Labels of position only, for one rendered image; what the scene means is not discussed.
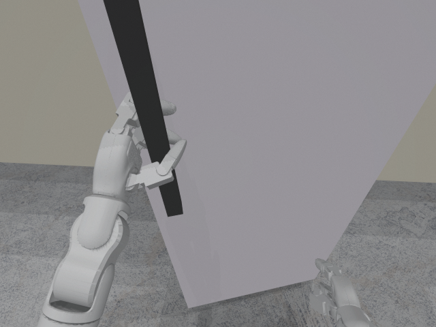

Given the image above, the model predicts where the handle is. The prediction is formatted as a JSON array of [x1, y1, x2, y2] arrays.
[[104, 0, 183, 217]]

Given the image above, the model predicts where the robot right hand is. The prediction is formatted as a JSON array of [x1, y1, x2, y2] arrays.
[[309, 258, 361, 319]]

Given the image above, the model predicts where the left robot forearm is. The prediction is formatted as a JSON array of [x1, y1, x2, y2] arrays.
[[37, 195, 131, 327]]

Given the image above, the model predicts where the right robot forearm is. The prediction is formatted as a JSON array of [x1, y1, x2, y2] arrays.
[[336, 305, 376, 327]]

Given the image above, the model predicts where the fridge door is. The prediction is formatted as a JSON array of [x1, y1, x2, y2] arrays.
[[78, 0, 436, 308]]

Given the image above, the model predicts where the robot left hand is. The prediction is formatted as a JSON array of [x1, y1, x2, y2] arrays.
[[92, 92, 187, 202]]

